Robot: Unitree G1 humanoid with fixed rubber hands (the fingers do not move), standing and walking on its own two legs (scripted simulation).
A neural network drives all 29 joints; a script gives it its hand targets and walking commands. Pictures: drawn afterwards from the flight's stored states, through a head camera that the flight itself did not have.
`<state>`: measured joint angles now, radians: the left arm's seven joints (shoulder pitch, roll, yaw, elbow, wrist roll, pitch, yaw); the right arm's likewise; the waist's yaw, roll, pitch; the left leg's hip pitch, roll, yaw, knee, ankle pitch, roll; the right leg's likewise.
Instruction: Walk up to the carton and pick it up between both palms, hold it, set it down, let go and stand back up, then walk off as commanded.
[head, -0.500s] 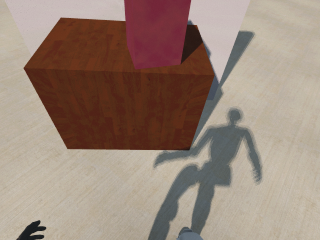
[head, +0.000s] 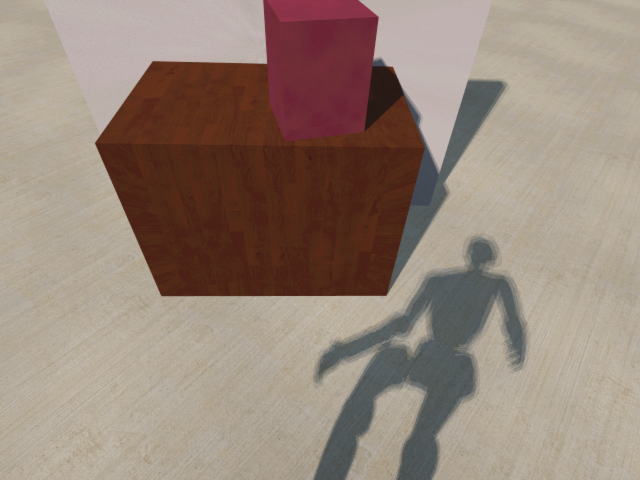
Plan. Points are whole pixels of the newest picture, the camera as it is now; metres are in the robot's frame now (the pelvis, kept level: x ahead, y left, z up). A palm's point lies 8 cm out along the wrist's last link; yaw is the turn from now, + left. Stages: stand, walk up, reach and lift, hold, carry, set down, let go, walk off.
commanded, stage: walk off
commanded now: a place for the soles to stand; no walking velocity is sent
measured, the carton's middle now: (316, 66) +1.12 +0.11 +0.05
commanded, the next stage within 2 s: stand in 1.00 s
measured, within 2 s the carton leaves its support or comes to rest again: neither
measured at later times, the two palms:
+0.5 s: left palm out of the picture +0.07 +0.29 -0.08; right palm out of the picture +0.04 -0.39 -0.09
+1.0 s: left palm out of the picture +0.05 +0.28 -0.10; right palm out of the picture +0.13 -0.34 -0.09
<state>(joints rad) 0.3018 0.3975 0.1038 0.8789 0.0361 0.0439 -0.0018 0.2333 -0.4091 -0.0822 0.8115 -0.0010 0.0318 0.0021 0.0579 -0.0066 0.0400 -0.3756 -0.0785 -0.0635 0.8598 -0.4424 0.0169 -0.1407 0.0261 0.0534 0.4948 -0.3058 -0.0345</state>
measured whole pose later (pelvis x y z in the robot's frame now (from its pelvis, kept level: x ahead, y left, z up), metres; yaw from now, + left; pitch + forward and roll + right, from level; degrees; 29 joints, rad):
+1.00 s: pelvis +0.00 -0.03 +0.00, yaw +5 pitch -3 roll -1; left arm 0.20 0.39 0.05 0.90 0.03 -0.01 -0.02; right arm 0.15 -0.42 -0.05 0.91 -0.02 -0.03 0.01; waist 0.01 0.00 0.06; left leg -0.18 0.01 -0.01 0.55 -0.31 0.00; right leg -0.20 0.00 0.00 0.50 -0.24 -0.01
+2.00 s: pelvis -0.01 -0.04 +0.01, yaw +4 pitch -3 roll +0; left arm 0.08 0.38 0.00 1.07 0.01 -0.02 -0.01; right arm 0.09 -0.38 0.00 1.03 -0.01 -0.02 0.01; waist 0.01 0.01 0.05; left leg -0.10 0.01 0.02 0.33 -0.19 -0.01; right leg -0.14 -0.01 0.02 0.35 -0.15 0.01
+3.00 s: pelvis +0.00 -0.05 +0.01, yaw +3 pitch -2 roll +0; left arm 0.06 0.38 0.01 1.10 0.01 -0.01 0.00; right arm 0.09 -0.39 -0.01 1.07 -0.01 -0.01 0.00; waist 0.00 0.01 0.04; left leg -0.07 0.03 0.02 0.30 -0.20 -0.02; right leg -0.13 0.01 0.02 0.32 -0.16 0.00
